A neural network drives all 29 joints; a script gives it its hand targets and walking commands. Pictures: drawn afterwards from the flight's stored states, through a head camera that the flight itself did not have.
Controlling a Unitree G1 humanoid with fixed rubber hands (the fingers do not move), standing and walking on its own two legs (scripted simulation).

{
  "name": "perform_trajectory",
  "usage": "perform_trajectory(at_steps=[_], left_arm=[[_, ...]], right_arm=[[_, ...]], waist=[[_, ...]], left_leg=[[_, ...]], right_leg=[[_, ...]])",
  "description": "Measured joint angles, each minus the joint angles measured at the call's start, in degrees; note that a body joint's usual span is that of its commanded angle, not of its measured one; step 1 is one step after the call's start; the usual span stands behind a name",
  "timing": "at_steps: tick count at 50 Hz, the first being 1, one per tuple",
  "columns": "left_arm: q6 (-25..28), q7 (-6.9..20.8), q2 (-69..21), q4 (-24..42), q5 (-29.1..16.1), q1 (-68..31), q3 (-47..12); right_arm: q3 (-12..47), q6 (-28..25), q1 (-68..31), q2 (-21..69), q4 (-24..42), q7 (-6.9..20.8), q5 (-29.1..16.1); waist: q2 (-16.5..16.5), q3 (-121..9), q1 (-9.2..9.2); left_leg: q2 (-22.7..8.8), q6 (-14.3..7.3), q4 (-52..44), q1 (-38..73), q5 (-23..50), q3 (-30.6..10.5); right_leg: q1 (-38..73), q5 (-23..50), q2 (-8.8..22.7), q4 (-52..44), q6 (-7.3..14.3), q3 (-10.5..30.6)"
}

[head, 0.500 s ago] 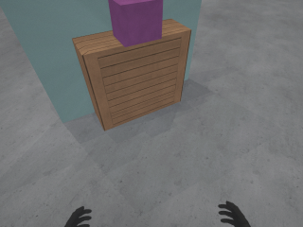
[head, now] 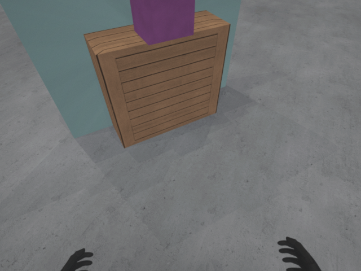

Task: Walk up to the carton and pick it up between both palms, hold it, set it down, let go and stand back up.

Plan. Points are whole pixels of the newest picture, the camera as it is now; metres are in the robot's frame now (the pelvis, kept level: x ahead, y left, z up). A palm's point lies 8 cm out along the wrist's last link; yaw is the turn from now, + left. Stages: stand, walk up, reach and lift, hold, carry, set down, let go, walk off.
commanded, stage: stand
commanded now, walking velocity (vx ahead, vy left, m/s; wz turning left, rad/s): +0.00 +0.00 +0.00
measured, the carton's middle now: (162, 9) +1.33 +0.08 +0.08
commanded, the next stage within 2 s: walk up in 0.58 s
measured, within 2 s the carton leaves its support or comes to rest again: neither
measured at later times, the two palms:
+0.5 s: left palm out of the picture +0.13 +0.28 -0.08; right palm out of the picture +0.14 -0.27 -0.07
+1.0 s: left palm out of the picture +0.14 +0.28 -0.07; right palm out of the picture +0.08 -0.35 -0.07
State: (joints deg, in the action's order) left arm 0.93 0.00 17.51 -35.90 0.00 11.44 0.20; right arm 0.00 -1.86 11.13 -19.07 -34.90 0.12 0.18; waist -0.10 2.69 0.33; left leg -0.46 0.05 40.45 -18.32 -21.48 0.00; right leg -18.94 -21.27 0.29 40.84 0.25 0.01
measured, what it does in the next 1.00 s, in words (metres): lifts its right foot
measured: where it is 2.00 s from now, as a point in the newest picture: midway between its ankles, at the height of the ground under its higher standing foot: (194, 264)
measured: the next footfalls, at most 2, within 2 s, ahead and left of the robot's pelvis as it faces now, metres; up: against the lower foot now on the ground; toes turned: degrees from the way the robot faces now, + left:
right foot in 1.02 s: +0.12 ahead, -0.15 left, +0.00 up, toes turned +2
left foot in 1.48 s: +0.24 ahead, +0.09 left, +0.00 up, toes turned +9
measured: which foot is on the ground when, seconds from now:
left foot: down 0.00-1.00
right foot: down 0.00-0.82, up 0.84-1.00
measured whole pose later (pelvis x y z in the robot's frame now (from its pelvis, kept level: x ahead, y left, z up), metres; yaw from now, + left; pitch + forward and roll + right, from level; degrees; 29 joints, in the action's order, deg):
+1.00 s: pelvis +0.01 -0.03 +0.00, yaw +1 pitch -2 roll +1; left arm 2.1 3.7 24.5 -40.3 0.0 11.4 4.3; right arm 0.0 -4.6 22.4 -27.0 -38.6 1.2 0.2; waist -1.3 2.5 -1.2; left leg -1.3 -2.6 39.8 -15.7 -22.9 -2.3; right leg -23.4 -30.3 0.3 46.2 1.8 0.5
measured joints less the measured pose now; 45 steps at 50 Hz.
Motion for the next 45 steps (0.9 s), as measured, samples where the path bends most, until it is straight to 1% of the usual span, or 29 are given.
perform_trajectory(at_steps=[18, 38, 39, 41, 43, 45], left_arm=[[0.28, 0.00, 1.26, -2.51, 0.00, 0.00, 0.00], [0.34, 0.00, 1.66, -4.54, 0.00, 0.00, 0.00], [0.38, 0.48, 1.82, -4.55, 0.00, 0.01, 0.07], [0.43, 1.70, 2.61, -4.55, 0.00, 0.00, 0.56], [0.79, 2.36, 3.56, -4.44, 0.00, -0.02, 1.31], [0.94, 2.71, 4.98, -4.42, 0.00, -0.01, 2.03]], right_arm=[[0.00, -0.05, 0.00, -0.49, -0.62, 0.11, 0.00], [0.00, 0.05, 0.00, -0.83, -3.74, 0.04, 0.00], [0.02, -0.23, 0.40, -0.95, -3.74, 0.34, 0.00], [0.00, -1.26, 2.38, -1.58, -3.74, 1.09, 0.00], [-0.04, -2.31, 4.46, -3.17, -3.75, 1.34, 0.01], [-0.03, -2.95, 6.87, -4.76, -3.76, 1.28, 0.00]], waist=[[-0.03, -0.16, 0.00], [0.00, -0.44, 0.04], [-0.07, -0.43, 0.13], [-0.56, -0.89, 0.49], [-0.45, -0.76, 0.24], [-0.57, -0.41, -0.41]], left_leg=[[0.00, 0.00, 0.00, -0.03, 0.09, 0.00], [0.00, 0.00, 0.00, -0.17, 1.21, 0.00], [0.03, -0.20, 0.00, -0.02, 1.05, -0.01], [0.23, -1.02, 0.02, 0.38, -1.82, -0.09], [0.24, -2.27, -0.05, 0.43, -2.50, -0.66], [0.10, -2.61, -0.61, 0.84, 0.29, -1.50]], right_leg=[[0.00, 0.13, 0.00, -0.07, 0.05, 0.00], [0.07, 1.42, 0.00, -0.50, 0.05, 0.00], [0.08, 0.20, -0.01, -0.02, 0.31, -0.03], [-0.08, -7.03, -0.01, 1.92, 1.37, 0.01], [-1.25, -9.09, -0.13, 5.24, 1.52, -0.01], [-2.75, -9.29, -0.12, 8.55, 1.53, 0.21]])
